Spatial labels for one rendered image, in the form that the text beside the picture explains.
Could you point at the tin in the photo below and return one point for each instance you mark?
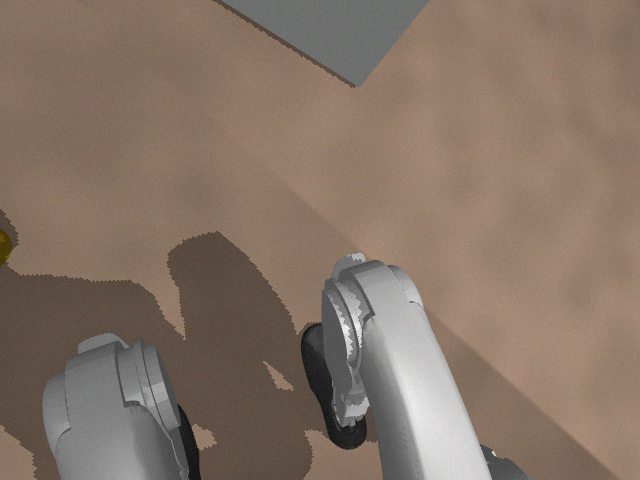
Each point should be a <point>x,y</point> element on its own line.
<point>5,247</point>

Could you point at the right robot hand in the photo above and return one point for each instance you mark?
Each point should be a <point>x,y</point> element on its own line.
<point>503,469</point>

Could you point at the left robot foot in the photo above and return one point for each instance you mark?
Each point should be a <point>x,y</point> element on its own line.
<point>190,446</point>

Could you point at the right robot foot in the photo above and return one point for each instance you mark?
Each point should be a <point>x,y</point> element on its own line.
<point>320,382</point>

